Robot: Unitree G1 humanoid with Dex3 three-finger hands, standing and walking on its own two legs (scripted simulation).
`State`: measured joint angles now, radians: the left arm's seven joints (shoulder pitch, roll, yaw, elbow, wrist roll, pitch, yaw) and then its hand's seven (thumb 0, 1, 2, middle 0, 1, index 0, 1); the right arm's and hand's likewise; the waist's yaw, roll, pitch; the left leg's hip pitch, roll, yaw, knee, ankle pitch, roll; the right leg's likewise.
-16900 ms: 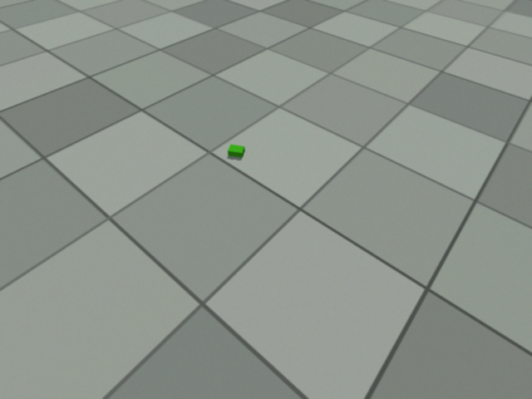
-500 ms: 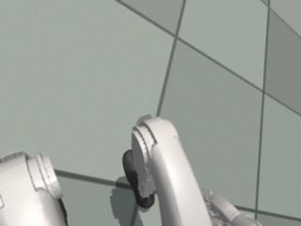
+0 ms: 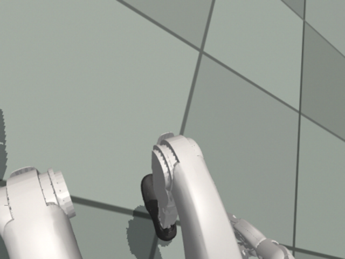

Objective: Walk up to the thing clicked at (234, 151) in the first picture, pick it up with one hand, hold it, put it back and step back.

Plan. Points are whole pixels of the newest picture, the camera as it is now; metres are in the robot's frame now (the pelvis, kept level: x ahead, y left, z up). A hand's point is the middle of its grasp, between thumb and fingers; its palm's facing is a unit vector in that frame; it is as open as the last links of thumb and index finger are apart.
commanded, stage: close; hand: left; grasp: from above
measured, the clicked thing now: out of the picture +0.43 +0.31 -0.28
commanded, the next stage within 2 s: settle in 1.88 s
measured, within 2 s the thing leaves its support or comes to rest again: neither
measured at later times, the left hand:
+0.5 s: hand out of the picture +0.40 +0.32 -0.25, palm faces -0.52 -0.16 -0.84, open 12.0 cm
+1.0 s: hand out of the picture +0.42 +0.32 -0.26, palm faces -0.44 -0.15 -0.88, open 11.0 cm
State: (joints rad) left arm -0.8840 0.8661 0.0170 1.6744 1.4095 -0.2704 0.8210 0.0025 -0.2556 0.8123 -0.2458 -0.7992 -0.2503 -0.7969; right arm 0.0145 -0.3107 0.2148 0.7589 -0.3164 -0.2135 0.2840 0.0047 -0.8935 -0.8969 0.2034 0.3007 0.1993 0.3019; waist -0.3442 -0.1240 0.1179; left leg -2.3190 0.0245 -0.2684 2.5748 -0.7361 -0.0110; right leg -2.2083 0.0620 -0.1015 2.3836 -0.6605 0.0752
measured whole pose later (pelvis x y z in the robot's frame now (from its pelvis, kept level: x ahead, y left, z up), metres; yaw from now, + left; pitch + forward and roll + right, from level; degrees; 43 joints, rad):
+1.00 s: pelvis +0.00 +0.00 +0.00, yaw +0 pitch +28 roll -15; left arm -0.97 0.94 0.15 1.73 1.29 -0.19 0.66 0.00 0.03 0.52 -0.52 -0.49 -0.52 -0.49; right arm 0.05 -0.36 0.22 0.72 -0.29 -0.25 0.30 0.00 -0.89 -0.90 0.20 0.30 0.20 0.30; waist -0.38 -0.12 0.14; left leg -2.36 0.01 -0.26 2.57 -0.73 -0.01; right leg -2.24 0.04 -0.10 2.39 -0.67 0.07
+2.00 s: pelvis +0.00 +0.00 -0.01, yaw +1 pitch +26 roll -14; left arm -0.94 0.94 0.11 1.70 1.32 -0.30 0.62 0.02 0.34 0.23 -0.86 -0.23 -0.79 -0.21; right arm 0.06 -0.33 0.24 0.73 -0.31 -0.23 0.29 0.01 -0.90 -0.90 0.20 0.30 0.20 0.30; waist -0.35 -0.11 0.15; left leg -2.34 0.00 -0.28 2.59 -0.73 -0.03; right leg -2.23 0.04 -0.10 2.41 -0.67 0.09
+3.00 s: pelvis -0.01 -0.01 +0.03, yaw +6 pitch +32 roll -9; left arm -0.86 0.74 0.05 1.27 1.29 -0.30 0.31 0.07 0.35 0.17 -1.10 -0.21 -0.84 -0.16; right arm 0.17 -0.31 0.04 0.70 -0.13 -0.03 0.16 0.01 -0.91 -0.90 0.20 0.30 0.20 0.30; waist -0.22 0.01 -0.05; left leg -2.30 -0.01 -0.17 2.39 -0.65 -0.03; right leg -2.21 0.00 -0.04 2.29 -0.64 0.06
